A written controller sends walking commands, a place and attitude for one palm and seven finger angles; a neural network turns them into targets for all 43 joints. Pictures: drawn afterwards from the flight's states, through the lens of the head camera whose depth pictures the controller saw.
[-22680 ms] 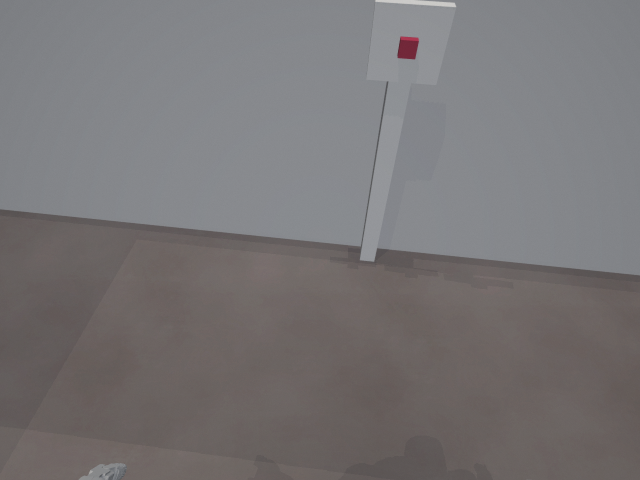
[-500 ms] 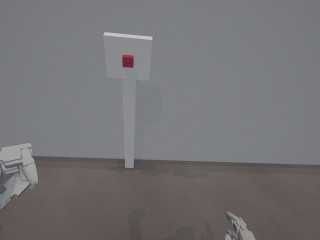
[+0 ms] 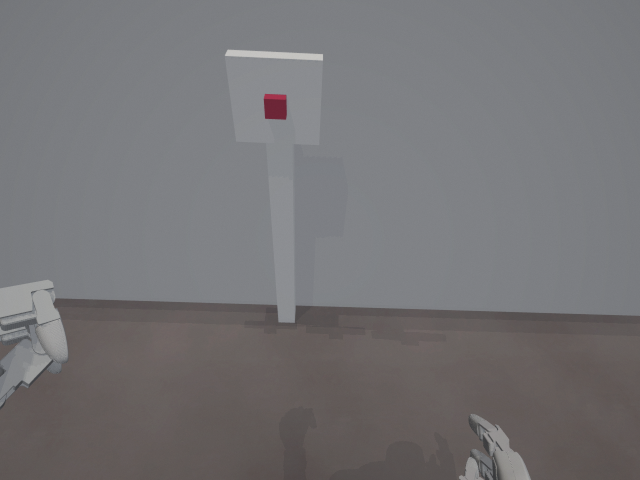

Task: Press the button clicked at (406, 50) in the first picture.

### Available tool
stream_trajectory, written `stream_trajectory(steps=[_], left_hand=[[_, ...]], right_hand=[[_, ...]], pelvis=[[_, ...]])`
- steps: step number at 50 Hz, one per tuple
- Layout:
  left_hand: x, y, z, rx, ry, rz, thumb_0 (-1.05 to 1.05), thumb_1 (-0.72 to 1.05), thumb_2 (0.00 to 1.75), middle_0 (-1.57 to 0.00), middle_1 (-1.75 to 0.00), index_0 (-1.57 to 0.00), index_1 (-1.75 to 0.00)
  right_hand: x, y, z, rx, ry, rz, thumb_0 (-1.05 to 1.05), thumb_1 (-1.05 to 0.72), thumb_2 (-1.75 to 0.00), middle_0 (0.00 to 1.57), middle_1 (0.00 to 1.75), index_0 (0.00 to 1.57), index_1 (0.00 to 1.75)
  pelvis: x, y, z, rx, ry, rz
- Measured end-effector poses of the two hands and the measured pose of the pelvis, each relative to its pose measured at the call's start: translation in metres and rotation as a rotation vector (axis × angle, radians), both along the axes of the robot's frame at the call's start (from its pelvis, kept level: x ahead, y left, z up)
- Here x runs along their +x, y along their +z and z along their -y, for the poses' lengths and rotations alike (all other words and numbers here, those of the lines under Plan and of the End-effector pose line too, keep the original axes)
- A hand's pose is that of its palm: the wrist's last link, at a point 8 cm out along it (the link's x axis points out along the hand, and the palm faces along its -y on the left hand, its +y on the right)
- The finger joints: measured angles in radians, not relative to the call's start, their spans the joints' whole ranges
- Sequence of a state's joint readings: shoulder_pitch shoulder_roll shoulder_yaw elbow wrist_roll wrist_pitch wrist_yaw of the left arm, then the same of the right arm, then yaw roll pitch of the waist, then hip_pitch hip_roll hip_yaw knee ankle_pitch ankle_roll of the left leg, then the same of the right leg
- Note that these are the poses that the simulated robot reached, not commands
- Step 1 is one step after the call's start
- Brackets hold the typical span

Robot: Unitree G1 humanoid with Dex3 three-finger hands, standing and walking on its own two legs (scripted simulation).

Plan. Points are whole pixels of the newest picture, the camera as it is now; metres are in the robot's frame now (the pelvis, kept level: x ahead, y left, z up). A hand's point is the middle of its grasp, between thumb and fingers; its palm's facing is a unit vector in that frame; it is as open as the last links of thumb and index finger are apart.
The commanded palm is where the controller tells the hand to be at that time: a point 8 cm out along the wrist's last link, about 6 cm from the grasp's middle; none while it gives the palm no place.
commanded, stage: stop stepping back and stand still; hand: left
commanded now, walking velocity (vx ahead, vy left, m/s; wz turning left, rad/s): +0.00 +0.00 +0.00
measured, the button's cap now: (275, 106) +0.76 +0.12 +0.10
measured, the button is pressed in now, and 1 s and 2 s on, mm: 0 0 0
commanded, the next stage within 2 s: let the arm hang, fingers relaxed in 0.04 s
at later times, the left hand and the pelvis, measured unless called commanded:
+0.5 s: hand out of the picture +0.00 +0.21 -0.17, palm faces +0.06 -0.97 -0.22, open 3.6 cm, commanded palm none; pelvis -0.01 +0.01 +0.00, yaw +2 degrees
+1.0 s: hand out of the picture -0.02 +0.18 -0.17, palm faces +0.06 -0.98 -0.18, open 7.2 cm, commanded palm none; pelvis -0.01 +0.01 +0.01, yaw +2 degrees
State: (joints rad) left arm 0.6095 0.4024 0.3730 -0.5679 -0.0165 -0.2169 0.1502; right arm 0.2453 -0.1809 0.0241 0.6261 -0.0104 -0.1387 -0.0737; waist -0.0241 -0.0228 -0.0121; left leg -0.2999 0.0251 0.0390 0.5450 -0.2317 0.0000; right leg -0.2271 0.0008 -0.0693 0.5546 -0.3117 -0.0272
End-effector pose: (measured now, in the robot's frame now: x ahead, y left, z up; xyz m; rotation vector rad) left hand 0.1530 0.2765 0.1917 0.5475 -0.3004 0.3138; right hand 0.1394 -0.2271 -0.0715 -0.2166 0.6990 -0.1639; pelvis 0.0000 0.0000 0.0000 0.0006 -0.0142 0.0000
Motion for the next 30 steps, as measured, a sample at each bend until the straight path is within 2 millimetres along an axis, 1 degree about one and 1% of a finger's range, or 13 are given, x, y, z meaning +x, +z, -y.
stream_trajectory(steps=[4, 7, 8, 10, 12, 13, 15, 17, 20, 22, 24, 27, 30], left_hand=[[-0.002, -0.002, 0.003, -0.011, 0.002, -0.038, 0.02, 0.89, 0.9, -1.3, -1.5, -1.31, -1.5], [-0.002, -0.009, -0.001, -0.039, 0.021, -0.074, 0.02, 0.89, 0.9, -1.3, -1.5, -1.31, -1.5], [0.001, -0.018, -0.004, -0.033, 0.019, -0.109, 0.02, 0.89, 0.9, -1.3, -1.5, -1.31, -1.5], [0.012, -0.065, -0.015, -0.076, 0.039, -0.294, 0.01, 0.9, 0.9, -1.3, -1.49, -1.31, -1.49], [0.015, -0.13, -0.024, -0.17, 0.099, -0.548, 0.01, 0.9, 0.9, -1.28, -1.47, -1.29, -1.48], [0.011, -0.164, -0.026, -0.221, 0.131, -0.68, 0.01, 0.9, 0.9, -1.26, -1.46, -1.27, -1.46], [-0.008, -0.223, -0.019, -0.313, 0.173, -0.924, 0.01, 0.91, 0.9, -1.22, -1.42, -1.23, -1.42], [-0.037, -0.27, -0.004, -0.392, 0.186, -1.128, 0.01, 0.91, 0.9, -1.17, -1.37, -1.18, -1.37], [-0.086, -0.314, 0.024, -0.496, 0.187, -1.367, 0.02, 0.91, 0.9, -1.08, -1.28, -1.09, -1.28], [-0.118, -0.327, 0.027, -0.529, 0.252, -1.461, 0.02, 0.91, 0.9, -1.01, -1.23, -1.02, -1.22], [-0.144, -0.33, 0.022, -0.565, 0.312, -1.515, 0.02, 0.91, 0.9, -0.94, -1.17, -0.95, -1.16], [-0.18, -0.329, 0.017, -0.578, 0.36, -1.605, 0.02, 0.91, 0.9, -0.84, -1.05, -0.85, -1.05], [-0.207, -0.325, 0.015, -0.579, 0.404, -1.678, 0.01, 0.91, 0.9, -0.74, -0.93, -0.74, -0.93]], right_hand=[[0.008, -0.006, -0.01, 0.042, 0.03, -0.019, 0.01, -0.9, -0.89, 0.21, 0.3, 0.2, 0.3], [0.013, -0.008, -0.013, 0.039, 0.035, -0.042, 0.01, -0.9, -0.89, 0.21, 0.3, 0.2, 0.3], [0.015, -0.011, -0.013, 0.044, 0.054, -0.045, 0.01, -0.9, -0.89, 0.21, 0.3, 0.2, 0.3], [0.019, -0.024, -0.009, 0.05, 0.092, -0.085, 0.01, -0.9, -0.89, 0.21, 0.3, 0.2, 0.3], [0.019, -0.037, -0.005, 0.046, 0.102, -0.14, 0.01, -0.9, -0.89, 0.21, 0.3, 0.2, 0.3], [0.017, -0.042, -0.002, 0.042, 0.1, -0.165, 0.01, -0.9, -0.89, 0.21, 0.3, 0.2, 0.3], [0.01, -0.046, 0.002, 0.033, 0.086, -0.21, 0.01, -0.91, -0.89, 0.21, 0.3, 0.2, 0.3], [-0.003, -0.045, 0.006, 0.017, 0.065, -0.257, 0.01, -0.91, -0.89, 0.21, 0.3, 0.2, 0.3], [-0.029, -0.044, 0.011, -0.01, 0.033, -0.348, 0.01, -0.91, -0.89, 0.2, 0.3, 0.2, 0.3], [-0.05, -0.044, 0.012, -0.02, 0.015, -0.425, 0.0, -0.91, -0.89, 0.2, 0.3, 0.2, 0.3], [-0.071, -0.046, 0.012, -0.025, 0.007, -0.508, 0.0, -0.91, -0.89, 0.2, 0.3, 0.2, 0.3], [-0.1, -0.051, 0.008, -0.015, -0.007, -0.615, 0.0, -0.91, -0.89, 0.2, 0.3, 0.19, 0.3], [-0.124, -0.057, 0.0, 0.012, -0.025, -0.688, 0.0, -0.91, -0.89, 0.2, 0.3, 0.19, 0.3]], pelvis=[[0.003, 0.001, -0.001, -0.015, 0.002, -0.017], [0.006, 0.002, -0.004, -0.011, 0.003, -0.016], [0.007, 0.002, -0.006, -0.011, 0.009, -0.022], [0.004, -0.002, -0.011, -0.009, 0.023, -0.032], [0.001, -0.006, -0.015, -0.004, 0.028, -0.036], [0.0, -0.007, -0.016, -0.003, 0.031, -0.034], [-0.002, -0.007, -0.016, 0.0, 0.031, -0.026], [-0.003, -0.006, -0.015, 0.004, 0.032, -0.013], [-0.005, -0.003, -0.014, 0.001, 0.032, 0.001], [-0.006, 0.001, -0.012, -0.005, 0.035, 0.005], [-0.007, 0.004, -0.011, -0.011, 0.041, 0.006], [-0.008, 0.007, -0.011, -0.016, 0.046, 0.005], [-0.009, 0.009, -0.012, -0.016, 0.046, 0.007]])
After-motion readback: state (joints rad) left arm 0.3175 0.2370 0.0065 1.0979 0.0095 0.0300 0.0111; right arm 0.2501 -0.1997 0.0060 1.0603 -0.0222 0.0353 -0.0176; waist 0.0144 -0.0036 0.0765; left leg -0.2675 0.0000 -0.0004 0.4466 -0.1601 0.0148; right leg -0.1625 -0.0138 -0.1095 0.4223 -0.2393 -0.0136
